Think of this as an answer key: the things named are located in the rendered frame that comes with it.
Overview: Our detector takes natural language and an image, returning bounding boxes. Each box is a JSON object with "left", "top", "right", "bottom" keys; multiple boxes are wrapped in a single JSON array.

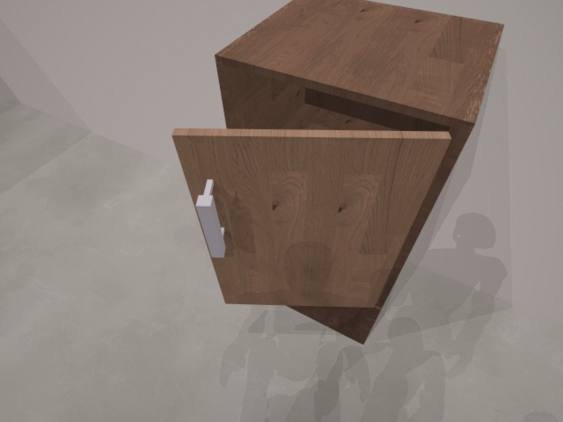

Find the cupboard door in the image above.
[{"left": 172, "top": 128, "right": 451, "bottom": 308}]

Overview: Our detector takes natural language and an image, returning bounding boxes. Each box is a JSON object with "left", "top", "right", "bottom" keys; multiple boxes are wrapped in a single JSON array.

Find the handle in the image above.
[{"left": 196, "top": 179, "right": 226, "bottom": 258}]

